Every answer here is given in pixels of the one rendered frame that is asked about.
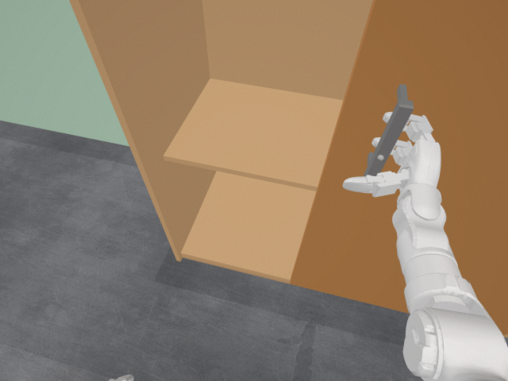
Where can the robot right forearm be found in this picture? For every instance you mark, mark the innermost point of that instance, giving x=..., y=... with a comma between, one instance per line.
x=429, y=267

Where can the right robot upper arm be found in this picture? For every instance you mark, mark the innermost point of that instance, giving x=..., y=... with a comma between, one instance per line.
x=445, y=345

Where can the right robot hand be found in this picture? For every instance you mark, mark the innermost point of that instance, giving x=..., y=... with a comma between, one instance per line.
x=422, y=161

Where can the handle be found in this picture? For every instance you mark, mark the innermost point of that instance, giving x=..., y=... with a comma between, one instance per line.
x=395, y=126

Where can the wardrobe door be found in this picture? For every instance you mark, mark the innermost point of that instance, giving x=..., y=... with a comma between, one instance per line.
x=452, y=55

